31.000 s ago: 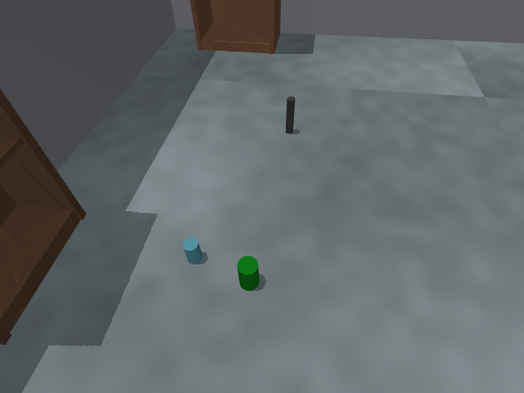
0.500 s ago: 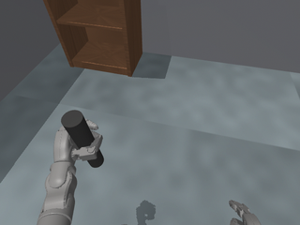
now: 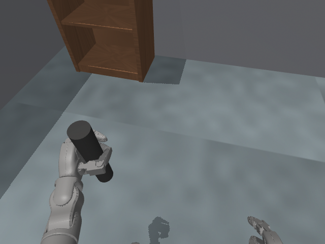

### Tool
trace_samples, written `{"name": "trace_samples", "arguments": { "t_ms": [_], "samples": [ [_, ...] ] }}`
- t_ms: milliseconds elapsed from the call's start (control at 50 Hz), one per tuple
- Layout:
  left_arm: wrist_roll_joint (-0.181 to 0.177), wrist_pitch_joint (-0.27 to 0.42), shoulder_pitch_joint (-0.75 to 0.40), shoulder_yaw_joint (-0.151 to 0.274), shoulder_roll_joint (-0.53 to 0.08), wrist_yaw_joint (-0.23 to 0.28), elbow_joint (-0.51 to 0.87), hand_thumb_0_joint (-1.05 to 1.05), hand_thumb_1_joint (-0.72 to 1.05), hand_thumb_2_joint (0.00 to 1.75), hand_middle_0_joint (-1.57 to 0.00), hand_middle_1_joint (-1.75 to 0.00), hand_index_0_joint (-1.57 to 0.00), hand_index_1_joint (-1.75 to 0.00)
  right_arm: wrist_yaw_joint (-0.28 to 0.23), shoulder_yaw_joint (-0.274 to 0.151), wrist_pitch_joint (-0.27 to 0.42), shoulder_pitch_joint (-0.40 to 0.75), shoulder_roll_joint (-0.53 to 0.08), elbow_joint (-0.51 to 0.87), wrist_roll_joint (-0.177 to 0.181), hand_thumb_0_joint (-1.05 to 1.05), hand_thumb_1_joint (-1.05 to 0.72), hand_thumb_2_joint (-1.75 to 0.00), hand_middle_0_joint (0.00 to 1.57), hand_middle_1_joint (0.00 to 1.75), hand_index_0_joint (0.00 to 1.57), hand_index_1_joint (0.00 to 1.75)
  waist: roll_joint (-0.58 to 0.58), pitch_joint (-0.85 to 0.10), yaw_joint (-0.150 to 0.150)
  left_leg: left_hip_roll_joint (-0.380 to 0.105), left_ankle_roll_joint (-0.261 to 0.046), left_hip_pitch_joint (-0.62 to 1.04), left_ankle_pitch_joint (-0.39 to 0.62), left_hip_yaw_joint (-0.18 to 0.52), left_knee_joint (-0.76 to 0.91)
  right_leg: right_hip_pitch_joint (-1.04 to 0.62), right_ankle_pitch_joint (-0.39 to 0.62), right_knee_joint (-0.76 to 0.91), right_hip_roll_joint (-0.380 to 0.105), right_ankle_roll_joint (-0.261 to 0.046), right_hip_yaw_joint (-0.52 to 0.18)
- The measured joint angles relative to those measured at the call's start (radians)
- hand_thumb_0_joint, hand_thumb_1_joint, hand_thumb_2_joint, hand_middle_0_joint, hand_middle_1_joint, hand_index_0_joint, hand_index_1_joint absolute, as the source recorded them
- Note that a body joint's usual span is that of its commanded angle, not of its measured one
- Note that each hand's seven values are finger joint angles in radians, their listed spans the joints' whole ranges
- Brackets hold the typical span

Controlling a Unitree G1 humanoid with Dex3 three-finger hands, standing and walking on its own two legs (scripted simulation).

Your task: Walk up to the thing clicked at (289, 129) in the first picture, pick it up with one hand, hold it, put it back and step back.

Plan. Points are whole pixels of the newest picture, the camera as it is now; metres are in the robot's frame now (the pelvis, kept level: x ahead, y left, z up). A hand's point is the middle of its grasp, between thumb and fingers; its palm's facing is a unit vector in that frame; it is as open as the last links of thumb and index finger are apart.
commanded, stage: hold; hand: left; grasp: from the side
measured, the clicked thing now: (94, 156) +0.33 +0.18 +0.03
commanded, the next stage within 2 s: crouch in 0.32 s
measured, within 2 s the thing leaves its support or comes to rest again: neither
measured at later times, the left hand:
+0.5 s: hand (100, 154) +0.32 +0.17 +0.05, palm faces +0.10 -1.00 +0.00, open 6.1 cm
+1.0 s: hand (110, 176) +0.34 +0.18 -0.13, palm faces +0.09 -1.00 -0.01, open 6.0 cm
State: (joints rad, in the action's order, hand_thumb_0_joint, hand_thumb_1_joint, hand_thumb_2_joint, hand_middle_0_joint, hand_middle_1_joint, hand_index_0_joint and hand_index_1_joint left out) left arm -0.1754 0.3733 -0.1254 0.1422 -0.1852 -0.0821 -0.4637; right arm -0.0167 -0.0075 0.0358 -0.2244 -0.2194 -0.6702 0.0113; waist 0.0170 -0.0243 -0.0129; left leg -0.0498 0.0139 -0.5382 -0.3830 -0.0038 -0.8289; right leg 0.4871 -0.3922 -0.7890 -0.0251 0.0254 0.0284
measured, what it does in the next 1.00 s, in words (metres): lowers itself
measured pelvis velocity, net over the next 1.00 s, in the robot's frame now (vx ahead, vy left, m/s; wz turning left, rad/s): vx -0.03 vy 0.00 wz -0.01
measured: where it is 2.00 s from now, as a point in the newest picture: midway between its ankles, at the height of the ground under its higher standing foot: outside the picture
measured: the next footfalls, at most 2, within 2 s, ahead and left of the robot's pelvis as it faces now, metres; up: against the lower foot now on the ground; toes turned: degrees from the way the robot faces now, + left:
none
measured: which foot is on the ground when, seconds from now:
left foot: down 0.00-1.00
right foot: down 0.00-1.00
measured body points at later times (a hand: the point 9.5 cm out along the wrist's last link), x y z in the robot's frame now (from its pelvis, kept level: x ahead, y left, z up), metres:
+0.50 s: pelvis +0.00 +0.00 +0.00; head +0.04 +0.00 +0.45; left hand +0.31 +0.22 +0.05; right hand +0.13 -0.25 -0.11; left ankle +0.02 +0.12 -0.70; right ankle +0.01 -0.14 -0.70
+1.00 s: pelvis -0.03 +0.00 -0.12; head +0.10 +0.02 +0.31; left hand +0.33 +0.24 -0.13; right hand +0.09 -0.27 -0.23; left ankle +0.02 +0.12 -0.70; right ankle +0.01 -0.14 -0.70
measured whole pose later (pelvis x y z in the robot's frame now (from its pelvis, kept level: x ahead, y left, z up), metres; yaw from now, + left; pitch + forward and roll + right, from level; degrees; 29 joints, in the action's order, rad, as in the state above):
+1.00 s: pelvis -0.03 +0.00 -0.12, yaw -1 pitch +24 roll -3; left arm -0.16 0.72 -0.36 0.27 -0.25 -0.17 -0.88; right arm 0.03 -0.02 0.06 -0.20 -0.26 -0.68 -0.04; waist 0.00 -0.17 -0.07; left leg -0.05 0.02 -1.30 -0.57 0.04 -1.44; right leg 1.24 -0.60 -1.42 -0.03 0.02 0.04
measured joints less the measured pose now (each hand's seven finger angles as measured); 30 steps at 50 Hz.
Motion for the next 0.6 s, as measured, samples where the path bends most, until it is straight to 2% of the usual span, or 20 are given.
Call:
{"name": "trace_samples", "arguments": {
  "t_ms": [60, 460, 600],
  "samples": [
    [-0.002, -0.002, 0.006, -0.007, 0.004, 0.001, 0.006, 0.03, 0.06, 1.14, -0.93, -1.13, -0.97, -1.14, -0.001, -0.001, 0.001, -0.001, -0.003, -0.001, 0.000, 0.01, -0.91, -0.90, 0.20, 0.30, 0.20, 0.30, 0.002, -0.001, 0.001, 0.000, 0.001, 0.004, -0.001, 0.001, 0.001, -0.004, -0.002, 0.000, 0.000, -0.001, 0.001],
    [0.000, 0.005, -0.008, 0.010, 0.005, -0.001, -0.021, 0.03, 0.06, 1.14, -0.93, -1.13, -0.97, -1.14, -0.005, -0.004, -0.010, -0.002, -0.007, -0.003, -0.001, 0.01, -0.91, -0.90, 0.20, 0.30, 0.20, 0.30, -0.002, -0.002, -0.004, -0.003, 0.005, 0.000, 0.004, 0.004, 0.004, 0.002, -0.001, -0.002, 0.003, -0.005, 0.003],
    [0.016, 0.030, -0.026, 0.008, 0.005, 0.010, -0.070, 0.03, 0.06, 1.14, -0.93, -1.13, -0.97, -1.14, 0.000, -0.006, -0.008, 0.004, -0.004, -0.008, -0.007, 0.01, -0.89, -0.90, 0.20, 0.30, 0.20, 0.30, -0.005, -0.005, -0.008, 0.000, 0.004, -0.030, 0.003, 0.006, -0.015, 0.032, -0.004, -0.023, 0.001, -0.005, 0.004]
  ]
}}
